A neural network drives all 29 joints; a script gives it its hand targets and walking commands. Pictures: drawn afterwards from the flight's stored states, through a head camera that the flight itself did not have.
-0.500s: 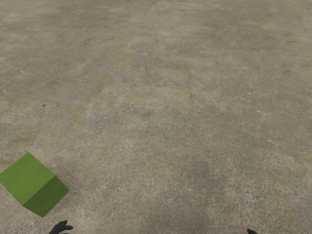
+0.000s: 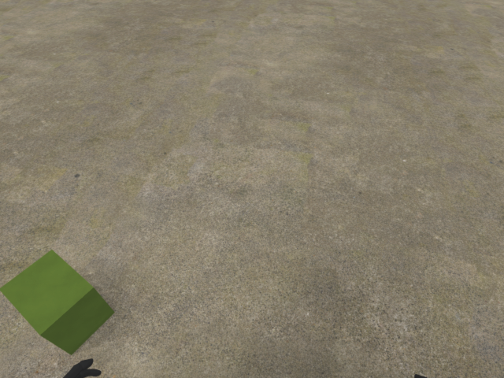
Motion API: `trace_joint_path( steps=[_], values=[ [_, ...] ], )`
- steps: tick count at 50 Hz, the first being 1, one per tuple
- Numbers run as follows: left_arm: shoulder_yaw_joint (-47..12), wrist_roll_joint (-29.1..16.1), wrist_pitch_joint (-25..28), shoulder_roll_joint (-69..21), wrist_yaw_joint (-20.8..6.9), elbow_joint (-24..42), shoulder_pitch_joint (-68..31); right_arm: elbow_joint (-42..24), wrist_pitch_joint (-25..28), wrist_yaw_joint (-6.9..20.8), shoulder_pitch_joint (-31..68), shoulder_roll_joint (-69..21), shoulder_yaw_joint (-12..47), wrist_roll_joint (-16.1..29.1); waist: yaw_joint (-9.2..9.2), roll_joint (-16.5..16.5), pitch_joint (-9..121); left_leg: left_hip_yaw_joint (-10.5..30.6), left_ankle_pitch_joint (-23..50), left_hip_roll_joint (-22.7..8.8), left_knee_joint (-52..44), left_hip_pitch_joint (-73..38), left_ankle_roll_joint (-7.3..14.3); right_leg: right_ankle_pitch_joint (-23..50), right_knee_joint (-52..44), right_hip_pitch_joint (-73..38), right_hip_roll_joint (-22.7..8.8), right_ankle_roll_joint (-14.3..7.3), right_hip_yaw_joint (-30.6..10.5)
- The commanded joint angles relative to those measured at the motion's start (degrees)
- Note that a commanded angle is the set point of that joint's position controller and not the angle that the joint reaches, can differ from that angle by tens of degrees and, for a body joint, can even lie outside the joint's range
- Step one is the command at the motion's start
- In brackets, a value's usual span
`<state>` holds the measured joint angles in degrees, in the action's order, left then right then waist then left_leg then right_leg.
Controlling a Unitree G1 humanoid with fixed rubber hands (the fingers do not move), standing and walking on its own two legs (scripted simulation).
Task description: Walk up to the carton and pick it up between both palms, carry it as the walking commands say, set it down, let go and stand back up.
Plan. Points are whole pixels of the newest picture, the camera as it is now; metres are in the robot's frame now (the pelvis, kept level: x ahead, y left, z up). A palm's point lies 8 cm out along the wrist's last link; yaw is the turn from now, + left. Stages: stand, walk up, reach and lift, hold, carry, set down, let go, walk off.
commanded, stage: stand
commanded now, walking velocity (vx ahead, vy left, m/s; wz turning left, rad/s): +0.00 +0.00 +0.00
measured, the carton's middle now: (61, 301) +0.48 +0.71 -0.66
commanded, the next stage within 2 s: walk up in 0.48 s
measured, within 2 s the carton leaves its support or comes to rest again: neither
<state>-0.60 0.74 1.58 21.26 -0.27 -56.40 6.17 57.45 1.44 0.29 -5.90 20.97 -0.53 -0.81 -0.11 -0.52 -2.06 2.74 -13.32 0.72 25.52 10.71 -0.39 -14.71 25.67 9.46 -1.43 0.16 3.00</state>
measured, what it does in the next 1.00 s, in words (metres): steps on the spot, turning left: left foot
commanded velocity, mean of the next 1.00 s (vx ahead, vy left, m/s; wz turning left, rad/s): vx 0.00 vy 0.00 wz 0.00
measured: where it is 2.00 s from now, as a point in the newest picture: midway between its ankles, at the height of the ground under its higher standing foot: outside the picture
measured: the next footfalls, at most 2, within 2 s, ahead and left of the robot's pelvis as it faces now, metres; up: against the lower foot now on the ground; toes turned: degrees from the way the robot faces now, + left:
left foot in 0.96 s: +0.10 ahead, +0.24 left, +0.00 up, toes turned +20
right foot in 1.16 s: +0.21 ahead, +0.00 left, +0.00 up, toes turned +25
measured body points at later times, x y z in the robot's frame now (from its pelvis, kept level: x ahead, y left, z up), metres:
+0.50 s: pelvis +0.00 +0.00 +0.01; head +0.01 +0.00 +0.45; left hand +0.10 +0.31 -0.11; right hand +0.10 -0.30 -0.12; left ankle +0.01 +0.13 -0.74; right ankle -0.01 -0.12 -0.74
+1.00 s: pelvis +0.04 +0.07 -0.04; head +0.04 +0.07 +0.41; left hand +0.06 +0.45 -0.11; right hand +0.24 -0.25 -0.10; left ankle +0.06 +0.22 -0.74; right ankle +0.00 -0.11 -0.71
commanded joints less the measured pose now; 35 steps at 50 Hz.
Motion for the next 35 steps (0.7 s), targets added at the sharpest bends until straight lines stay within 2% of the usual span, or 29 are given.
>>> trace_joint_path(
  steps=[1, 10, 33, 34, 35],
  values=[
    [2.2, 0.0, 1.1, 10.5, 0.5, 2.3, -3.1, -2.2, 1.0, -0.5, 3.0, 10.2, -2.0, 0.1, 0.02, 0.3, 4.7, 4.9, 10.9, -6.3, -4.5, -1.3, 2.6, 8.5, -5.5, -2.4, -5.8, -2.0, -5.6],
    [2.2, -0.1, 0.9, 10.8, 0.5, -0.1, -3.1, 0.5, 0.7, -0.7, 2.9, 10.5, -1.8, 0.2, -0.09, 0.7, 4.2, 4.8, 11.5, -6.6, -6.2, -2.3, 2.4, 8.5, -7.1, -3.3, -6.1, -1.8, -5.4],
    [2.3, -0.1, 0.5, 10.9, 0.7, -1.8, -2.8, 1.9, 0.5, -0.7, 3.2, 11.0, -1.8, 0.3, -0.11, 0.5, 3.9, 4.9, 11.9, -6.8, -8.0, -2.8, 2.1, 8.9, -8.6, -4.3, -6.5, -1.5, -5.0],
    [8.2, -0.5, 1.2, 17.1, 1.1, 1.1, 1.9, -4.2, -1.3, 2.7, 3.0, 16.4, -5.1, -0.3, -3.36, 0.1, 4.1, 9.6, 1.0, -2.5, -0.7, 15.9, 6.7, -2.2, -0.9, -19.0, -4.8, -3.5, -1.7],
    [9.5, -0.6, 1.5, 19.8, 1.4, 0.8, 10.1, -8.3, -2.2, 4.2, 7.3, 15.4, -5.4, -1.1, -6.83, 5.1, 5.0, 6.3, -9.5, -1.5, 6.6, 27.0, 6.6, -7.7, -5.7, -24.7, -13.5, -7.0, -8.6]
  ],
)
